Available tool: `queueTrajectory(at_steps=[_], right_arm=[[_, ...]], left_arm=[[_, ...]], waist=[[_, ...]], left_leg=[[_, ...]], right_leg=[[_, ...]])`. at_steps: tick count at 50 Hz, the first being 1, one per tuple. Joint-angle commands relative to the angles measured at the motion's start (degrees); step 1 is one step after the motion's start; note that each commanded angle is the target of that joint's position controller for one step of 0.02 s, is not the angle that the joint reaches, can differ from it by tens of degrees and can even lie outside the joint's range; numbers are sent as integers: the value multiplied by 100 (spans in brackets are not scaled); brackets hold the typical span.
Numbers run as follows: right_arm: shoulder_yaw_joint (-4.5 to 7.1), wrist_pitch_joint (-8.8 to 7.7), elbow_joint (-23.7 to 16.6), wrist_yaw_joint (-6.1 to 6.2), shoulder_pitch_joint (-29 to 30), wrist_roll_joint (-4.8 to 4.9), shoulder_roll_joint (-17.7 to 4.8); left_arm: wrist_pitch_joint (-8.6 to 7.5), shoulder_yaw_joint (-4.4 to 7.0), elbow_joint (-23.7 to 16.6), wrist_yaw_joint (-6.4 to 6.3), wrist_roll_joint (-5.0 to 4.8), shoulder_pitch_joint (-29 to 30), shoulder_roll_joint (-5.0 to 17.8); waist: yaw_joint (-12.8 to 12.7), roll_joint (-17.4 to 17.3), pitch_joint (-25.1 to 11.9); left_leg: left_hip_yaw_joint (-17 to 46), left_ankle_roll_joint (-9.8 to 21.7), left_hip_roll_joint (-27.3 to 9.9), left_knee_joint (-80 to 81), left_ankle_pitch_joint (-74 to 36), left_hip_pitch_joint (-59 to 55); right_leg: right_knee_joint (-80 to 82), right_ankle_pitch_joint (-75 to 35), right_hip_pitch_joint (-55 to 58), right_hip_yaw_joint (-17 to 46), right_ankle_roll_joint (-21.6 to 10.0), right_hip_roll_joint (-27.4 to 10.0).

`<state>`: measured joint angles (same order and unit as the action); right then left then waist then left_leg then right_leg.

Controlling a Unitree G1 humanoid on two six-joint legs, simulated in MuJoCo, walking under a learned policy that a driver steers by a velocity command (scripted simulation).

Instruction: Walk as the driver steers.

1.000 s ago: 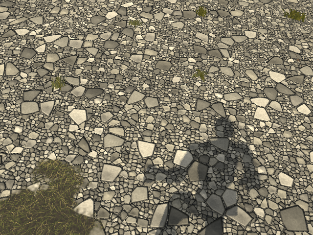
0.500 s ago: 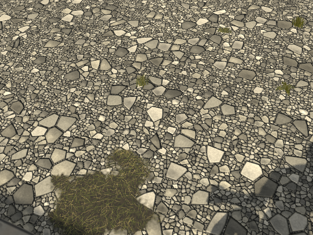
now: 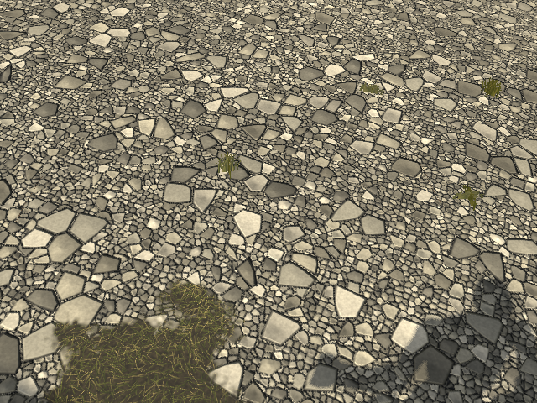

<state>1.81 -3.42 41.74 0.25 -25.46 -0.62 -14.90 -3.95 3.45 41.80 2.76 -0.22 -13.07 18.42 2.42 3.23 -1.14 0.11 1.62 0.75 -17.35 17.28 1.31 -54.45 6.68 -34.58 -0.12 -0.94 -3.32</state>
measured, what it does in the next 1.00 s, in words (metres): goes down: right foot 0.18 m lower, then left foot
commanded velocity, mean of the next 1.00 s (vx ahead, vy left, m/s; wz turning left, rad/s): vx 0.14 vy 0.00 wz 0.01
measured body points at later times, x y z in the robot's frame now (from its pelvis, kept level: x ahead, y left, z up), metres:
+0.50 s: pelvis +0.26 -0.12 -0.20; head +0.31 -0.13 +0.25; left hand +0.36 +0.12 -0.33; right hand +0.29 -0.38 -0.34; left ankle +0.13 +0.06 -0.64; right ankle +0.32 -0.21 -0.93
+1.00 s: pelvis +0.38 -0.09 -0.20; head +0.38 -0.08 +0.25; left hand +0.40 +0.15 -0.36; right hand +0.47 -0.35 -0.32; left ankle +0.41 +0.03 -0.93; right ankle +0.32 -0.21 -0.92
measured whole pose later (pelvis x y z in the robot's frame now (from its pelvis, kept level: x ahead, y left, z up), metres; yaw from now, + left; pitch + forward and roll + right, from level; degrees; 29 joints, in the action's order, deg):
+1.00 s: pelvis +0.38 -0.09 -0.20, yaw -3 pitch +1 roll -1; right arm 4.1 -0.2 47.7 1.4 -13.3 0.0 -10.4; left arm 1.4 2.5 54.3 -1.9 0.4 -19.5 11.7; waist -1.3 1.4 -1.3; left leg 0.8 -0.1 -1.7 -36.4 16.8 20.9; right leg -38.0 26.6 -13.5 -1.6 -0.8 0.2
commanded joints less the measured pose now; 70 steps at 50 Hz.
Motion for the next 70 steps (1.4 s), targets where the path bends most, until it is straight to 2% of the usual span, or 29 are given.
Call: queueTrajectory(at_steps=[1, 6, 10, 15, 17, 18, 19, 20, 21, 22, 24, 27, 29, 32, 35, 38, 41, 44, 47, 49, 52, 57, 58, 59, 60, 61, 63, 66, 70], right_arm=[[225, -184, -384, -18, 309, -3, -853], [319, -153, 46, 243, -695, 162, -995], [290, -5, -111, 411, -32, 155, -1020], [301, 111, 7, 469, -344, 193, -997], [258, 123, 149, 370, -260, 244, -867], [206, 81, 384, 300, -414, 266, -637], [37, 77, 633, 183, -1233, 231, 207], [-21, -55, 635, 62, -1853, 487, -163], [57, -123, 521, 105, -1285, 440, -549], [44, -92, 308, 192, -818, 435, -558], [-13, 213, -10, 384, -16, 378, -381], [-125, 461, -230, 599, 627, 178, -47], [23, 367, -201, 643, 725, 187, -353], [-61, 335, -263, 522, 929, -14, 121], [-107, 295, -191, 282, 1535, 110, 449], [74, 262, -100, 183, 1459, 80, 89], [313, 341, 77, 181, 1135, -68, -541], [247, 371, 117, 57, 1603, -30, 66], [391, 327, 321, 100, 1286, 47, -251], [478, 260, 516, 152, 600, 100, -478], [533, 55, 592, 253, 448, 80, -673], [487, 139, 484, 222, 1582, 177, -432], [394, 101, 424, 186, 1724, 156, -101], [258, 2, 217, 152, 1873, 119, 372], [329, -140, 22, 168, 2104, 272, 59], [369, -238, 55, 173, 2052, 361, -166], [398, -291, 331, 162, 1742, 171, -282], [356, -243, 436, 33, 1720, 86, -48], [170, -239, 22, -115, 2913, 136, 280]], left_arm=[[-124, 57, -336, 78, 14, 367, 211], [-161, 149, -932, 181, -31, 1547, 331], [-134, 28, -700, 518, 17, 1220, -51], [-30, 36, -398, 342, -7, 1058, 142], [-153, 161, 273, 212, 61, -472, 333], [-99, 303, 673, 127, 151, -1600, 758], [-98, 184, 733, 106, 463, -2029, 1264], [-23, 250, 813, 157, 306, -2093, 1371], [170, 128, 701, 102, 199, -1662, 927], [282, 17, 669, 18, 118, -1021, 715], [319, -180, 621, -174, -40, -24, 349], [62, -232, 606, -122, 302, 356, 461], [43, -167, 747, -221, 253, 63, 415], [243, -298, 836, -532, 144, -121, -95], [291, -220, 920, -530, 118, -429, 4], [316, -188, 975, -386, 57, -459, -98], [293, -174, 1168, -301, 214, -1499, -334], [525, -115, 1059, -421, 120, -697, -265], [581, -15, 1014, -510, 117, -758, -241], [431, 12, 845, -505, 32, -496, -340], [153, 83, 644, -409, -109, -54, -290], [91, 149, 1349, -297, -27, -1555, -538], [89, 208, 1465, -323, -18, -2090, -370], [62, 316, 1370, -364, -53, -2421, 309], [-8, 314, 1303, -300, 86, -2402, 546], [-83, 226, 1142, -308, 102, -1917, 313], [-117, 145, 938, -269, 11, -1287, 125], [-34, 56, 1067, -281, 17, -1483, -114], [20, 30, 1189, -415, -25, -1656, 18]], waist=[[-104, -897, 354], [302, -1005, 885], [208, -628, 584], [450, -268, 581], [-288, -80, -32], [-802, 169, -555], [-638, 1647, -1648], [-627, 2011, -2800], [-751, 1153, -2880], [-410, 251, -2734], [-25, -136, -1695], [99, -130, -654], [22, -3, -331], [147, 47, -275], [-253, 530, -307], [-166, 417, 23], [-621, -800, -202], [-350, -945, 336], [-333, -1323, 280], [-75, -1629, 272], [29, -1641, 331], [-966, -946, -87], [-1162, -276, -63], [-1187, 1370, 23], [-1153, 1561, 376], [-888, 897, 833], [-540, 126, 744], [-481, 193, 463], [-685, 83, 614]], left_leg=[[593, 1110, -1262, 361, -2241, 649], [1445, 945, -1975, -562, -2264, -1618], [446, 507, -1129, -1059, -939, 993], [593, 174, -1019, -2858, -554, -17], [381, -53, -628, -4894, -893, 442], [182, -411, -222, -6621, 613, 1675], [622, -862, 559, -9797, 5004, 3945], [1530, -954, 487, -10957, 4332, 4777], [1357, -1009, 125, -10591, 3726, 4935], [1086, -1016, -209, -10372, 2957, 4803], [410, -1003, -703, -9992, 2035, 4620], [605, -552, -636, -9209, 2252, 3784], [680, -505, -426, -8149, 771, 4157], [531, -731, -701, -4994, -1210, 3729], [71, -803, -349, -2678, -1527, 2022], [52, -475, -271, -1278, -1574, 1349], [814, 58, -1107, -1357, -3178, -59], [721, 51, -697, -787, -320, 1331], [953, 247, -696, -512, 1981, 1522], [2226, 791, -1392, 12, 2999, 1020], [3351, 1271, -2054, 293, 2474, 874], [830, 358, -851, -545, 1331, 3203], [326, 90, -537, -1749, 1187, 3925], [-277, -296, -38, -3816, 1035, 4985], [316, -154, -35, -4670, 1437, 5695], [588, -21, -382, -5048, 870, 6145], [499, 99, -656, -4889, -261, 5900], [126, -7, -653, -4126, -1155, 5009], [-257, -91, -287, -2264, -2164, 4063]], right_leg=[[-275, -723, -2, -30, -18, -31], [688, -511, -2942, 727, -265, -337], [2031, -3456, 182, 285, -224, -61], [3473, -3765, 282, 511, 73, -328], [4421, -4758, 2185, 73, 61, -151], [4055, -5947, 4184, 164, -131, -575], [1391, -9590, 6808, 527, -546, -1401], [797, -10429, 7586, 1521, -1468, -2183], [1385, -8989, 6879, 1684, -1526, -2053], [1925, -6513, 5890, 1931, -1713, -2186], [3101, -3239, 3638, 2616, -2013, -2410], [3331, -3843, 1363, 1579, -1817, -1892], [3388, -3538, 1440, 1005, -1528, -1370], [3402, -2814, 1712, 187, -1219, -753], [3720, -2045, 1513, 188, -1100, -672], [3535, -954, 1657, 555, -900, -777], [3243, 1578, 1015, 350, -62, 57], [3057, 1373, 1567, -39, 160, 237], [2228, 2205, 1490, -427, 102, 504], [1225, 2370, 602, -444, 5, 573], [370, 2789, -184, 170, -302, 220], [2144, 776, 3455, -553, -279, 716], [2537, 1443, 4025, 167, -408, 200], [3873, 2625, 4358, 2735, -1011, -1327], [4579, 3448, 4010, 4399, -1742, -1980], [4567, 3421, 3943, 4152, -1700, -1916], [4346, 1694, 3776, 2811, -1225, -1459], [4303, -915, 3476, 1317, -892, -920], [4468, -1560, 2948, 505, -745, -577]])
Keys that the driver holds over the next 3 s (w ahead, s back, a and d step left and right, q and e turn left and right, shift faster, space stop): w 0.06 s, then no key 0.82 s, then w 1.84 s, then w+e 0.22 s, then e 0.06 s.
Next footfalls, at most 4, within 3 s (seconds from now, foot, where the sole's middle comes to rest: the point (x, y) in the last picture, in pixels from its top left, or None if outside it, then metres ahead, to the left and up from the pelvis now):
0.36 right None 0.36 -0.22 -0.96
0.78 left None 0.45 0.03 -0.96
1.16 right None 0.44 -0.22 -0.96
1.60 left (260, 331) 0.82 -0.03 -0.96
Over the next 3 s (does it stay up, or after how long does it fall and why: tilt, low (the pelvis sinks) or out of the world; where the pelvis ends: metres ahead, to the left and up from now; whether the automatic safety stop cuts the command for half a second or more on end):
stays up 1.40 -0.15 -0.18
